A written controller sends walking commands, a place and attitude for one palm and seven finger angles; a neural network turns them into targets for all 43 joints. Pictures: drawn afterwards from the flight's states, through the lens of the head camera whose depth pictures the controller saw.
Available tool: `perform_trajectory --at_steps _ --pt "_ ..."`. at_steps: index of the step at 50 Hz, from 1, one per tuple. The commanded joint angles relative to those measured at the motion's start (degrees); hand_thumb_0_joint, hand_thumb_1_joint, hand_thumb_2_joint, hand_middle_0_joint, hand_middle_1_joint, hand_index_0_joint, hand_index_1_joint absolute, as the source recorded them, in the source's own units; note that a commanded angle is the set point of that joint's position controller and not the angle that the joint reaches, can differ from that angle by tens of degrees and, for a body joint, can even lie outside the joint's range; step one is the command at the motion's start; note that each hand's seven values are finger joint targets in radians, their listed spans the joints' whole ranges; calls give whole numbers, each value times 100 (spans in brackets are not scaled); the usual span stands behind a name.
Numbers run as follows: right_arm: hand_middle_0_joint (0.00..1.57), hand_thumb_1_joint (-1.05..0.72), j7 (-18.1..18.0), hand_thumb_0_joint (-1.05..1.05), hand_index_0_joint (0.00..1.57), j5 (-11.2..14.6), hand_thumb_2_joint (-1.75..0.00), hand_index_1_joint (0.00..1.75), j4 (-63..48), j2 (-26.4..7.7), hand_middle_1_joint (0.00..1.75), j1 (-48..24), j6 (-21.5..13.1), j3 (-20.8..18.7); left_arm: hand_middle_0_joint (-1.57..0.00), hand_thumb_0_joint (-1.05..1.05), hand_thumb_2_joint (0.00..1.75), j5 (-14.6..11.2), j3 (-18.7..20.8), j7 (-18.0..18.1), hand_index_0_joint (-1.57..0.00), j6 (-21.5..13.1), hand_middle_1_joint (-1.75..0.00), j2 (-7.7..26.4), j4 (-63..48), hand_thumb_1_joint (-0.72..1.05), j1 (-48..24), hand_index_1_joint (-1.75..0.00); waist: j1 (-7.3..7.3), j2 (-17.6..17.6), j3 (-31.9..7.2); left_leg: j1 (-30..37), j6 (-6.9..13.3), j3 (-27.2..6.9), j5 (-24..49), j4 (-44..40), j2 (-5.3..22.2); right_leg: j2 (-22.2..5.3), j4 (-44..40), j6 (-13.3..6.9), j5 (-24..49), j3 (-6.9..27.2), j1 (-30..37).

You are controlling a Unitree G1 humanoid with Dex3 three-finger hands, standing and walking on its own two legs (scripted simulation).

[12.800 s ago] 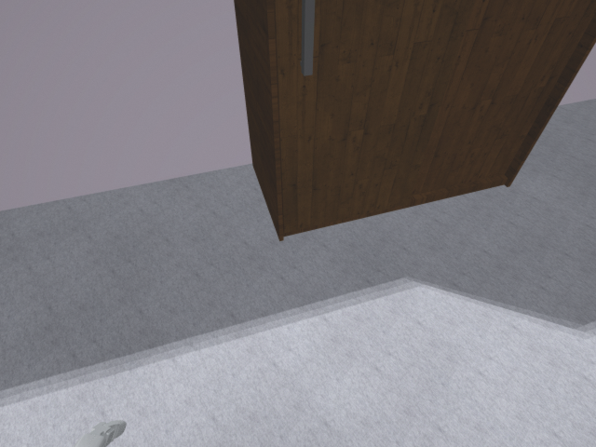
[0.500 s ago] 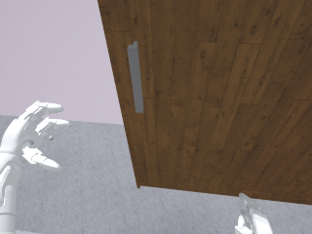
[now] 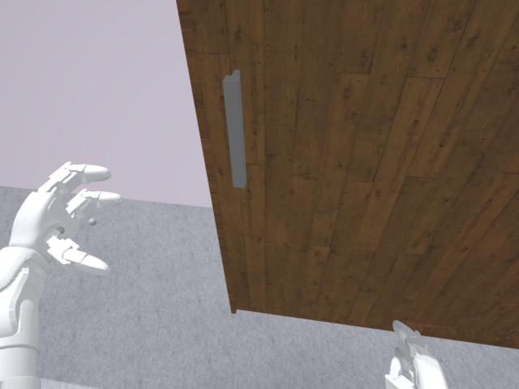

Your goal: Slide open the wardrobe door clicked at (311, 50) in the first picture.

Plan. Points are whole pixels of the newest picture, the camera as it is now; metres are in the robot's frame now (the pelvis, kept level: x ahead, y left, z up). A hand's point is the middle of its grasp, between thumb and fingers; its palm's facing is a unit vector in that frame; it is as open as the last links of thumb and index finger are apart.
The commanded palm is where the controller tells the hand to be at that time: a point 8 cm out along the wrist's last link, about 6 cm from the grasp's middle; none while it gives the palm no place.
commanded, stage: move the hooked fingers beside the handle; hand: left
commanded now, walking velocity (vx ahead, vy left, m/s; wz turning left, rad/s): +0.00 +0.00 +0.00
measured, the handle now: (238, 133) +0.55 +0.11 +0.13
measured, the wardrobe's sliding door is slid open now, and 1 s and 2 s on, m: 0.00 0.00 0.00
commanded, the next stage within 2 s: none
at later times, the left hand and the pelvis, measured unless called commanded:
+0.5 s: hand (139, 189) +0.35 +0.23 +0.15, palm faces -0.01 -1.00 -0.01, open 13.9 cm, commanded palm +0.33 +0.28 +0.15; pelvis +0.00 +0.00 +0.00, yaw -1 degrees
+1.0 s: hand (173, 164) +0.41 +0.20 +0.15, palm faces -0.05 -1.00 -0.01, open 14.0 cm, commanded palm +0.40 +0.25 +0.14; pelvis +0.01 +0.00 +0.00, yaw -1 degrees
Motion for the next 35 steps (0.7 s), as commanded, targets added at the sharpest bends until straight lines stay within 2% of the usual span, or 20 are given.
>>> perform_trajectory --at_steps 1,5,6,8,9,10,11,13,15,17,20,22,24,25,27,29,31,34,35 --pt "20 -90 -87 0 20 41 -90 30 -822 -690 30 -712 -378 -267 -30 0 30 -16 -237 147 -30 -373 -120 1042 -1280 -50 -2610 -120 -281 203 -786 874 281 -156 -58 -531 -290 219 -661 -24 545 198 -801" --pt "20 -90 -104 0 20 -6 -90 30 -746 -724 30 -682 -350 -270 -30 0 30 112 100 364 -30 -401 -120 1388 -977 -50 -2554 -120 -153 -146 -1020 834 277 -195 38 -557 -268 207 -642 -51 545 169 -627" --pt "20 -90 -96 0 20 -5 -90 30 -778 -697 30 -718 -342 -260 -30 0 30 143 -8 401 -30 -404 -120 1286 -1032 -50 -2696 -120 -164 54 -1119 873 274 -184 66 -573 -280 172 -610 -57 585 177 -621" --pt "20 -90 -94 0 20 -18 -90 30 -741 -694 30 -708 -308 -264 -30 0 30 180 191 504 -30 -414 -120 1452 -807 -50 -2780 -120 -128 119 -1131 848 254 -168 94 -592 -281 158 -619 -72 630 168 -567" --pt "20 -90 -82 0 20 -15 -90 30 -752 -674 30 -722 -290 -264 -30 0 30 197 184 534 -30 -407 -120 1400 -748 -50 -2722 -120 -99 245 -1118 852 243 -144 133 -603 -281 155 -610 -88 672 163 -543" --pt "20 -90 -66 0 20 -26 -90 30 -757 -683 30 -722 -273 -262 -30 0 30 219 172 582 -30 -401 -120 1405 -710 -50 -2700 -120 -86 36 -1163 810 252 -142 167 -594 -267 166 -610 -83 694 165 -491" --pt "20 -90 -60 0 20 -12 -90 30 -770 -660 30 -733 -270 -256 -30 0 30 228 12 595 -30 -391 -120 1239 -672 -50 -2832 -120 -130 157 -1126 794 246 -119 141 -609 -264 149 -605 -77 694 169 -538" --pt "20 -90 -59 0 20 -11 -90 30 -751 -670 30 -672 -235 -268 -30 0 30 265 -69 626 -30 -366 -120 1161 -446 -50 -2958 -120 -173 60 -1033 775 248 -110 159 -607 -248 156 -607 -71 754 158 -610" --pt "20 -90 -57 0 20 -7 -90 30 -709 -706 30 -605 -214 -286 -30 0 30 280 -52 634 -30 -343 -120 1230 -188 -50 -3056 -120 -196 -185 -1012 699 280 -77 215 -548 -241 162 -613 -63 841 192 -615" --pt "20 -90 -58 0 20 -2 -90 30 -697 -745 30 -539 -182 -306 -30 0 30 299 -64 605 -30 -339 -120 1277 -55 -50 -3273 -120 -242 -202 -1037 661 280 -75 208 -536 -250 144 -576 -53 872 197 -668" --pt "20 -90 -38 0 20 -10 -90 30 -723 -756 30 -491 -149 -343 -30 0 30 320 -16 593 -30 -429 -120 1356 -97 -50 -3389 -120 -229 -65 -1357 766 291 -11 474 -411 -259 140 -492 -67 1162 247 -549" --pt "20 -90 -29 0 20 -6 -90 30 -709 -762 30 -421 -128 -355 -30 0 30 316 -15 586 -30 -485 -120 1379 -6 -50 -3565 -120 -278 10 -1354 748 289 -11 438 -379 -272 136 -480 -57 1169 259 -627" --pt "20 -90 -19 0 20 -5 -90 30 -691 -752 30 -368 -119 -371 -30 0 30 343 -261 598 -30 -600 -120 1154 -154 -50 -3939 -120 -361 234 -1444 890 271 -48 513 -362 -272 157 -433 -83 1199 220 -702" --pt "20 -90 -9 0 20 -10 -90 30 -686 -744 30 -332 -133 -380 -30 0 30 342 -333 622 -30 -642 -120 1071 -134 -50 -3929 -120 -371 -37 -1475 882 295 -57 553 -328 -251 178 -418 -80 1229 207 -694" --pt "20 -90 -14 0 20 -10 -90 30 -622 -789 30 -251 -118 -403 -30 0 30 358 -272 673 -30 -657 -120 1154 89 -50 -4001 -120 -391 -5 -1422 834 293 -64 474 -319 -258 163 -412 -71 1192 227 -781" --pt "20 -90 -9 0 20 -10 -90 30 -572 -807 30 -188 -81 -407 -30 0 30 397 -356 712 -30 -647 -120 1097 363 -50 -4189 -120 -439 -85 -1300 728 288 -82 373 -333 -259 161 -403 -67 1088 205 -880" --pt "20 -90 19 0 20 -23 -90 30 -570 -818 30 -138 -53 -436 -30 0 30 440 -258 781 -30 -650 -120 1187 489 -50 -4132 -120 -393 -189 -1454 715 304 -73 504 -301 -255 149 -351 -68 1223 216 -790" --pt "20 -90 85 0 20 -43 -90 30 -602 -810 30 -97 8 -456 -30 0 30 495 -131 869 -30 -675 -120 1275 510 -50 -4081 -120 -305 27 -1707 755 281 -44 719 -244 -276 136 -260 -89 1486 231 -654" --pt "20 -90 101 0 20 -62 -90 30 -601 -830 30 -57 39 -449 -30 0 30 499 -38 895 -30 -676 -120 1372 660 -50 -3947 -120 -284 -268 -1701 648 310 -27 754 -206 -268 148 -240 -76 1544 237 -594"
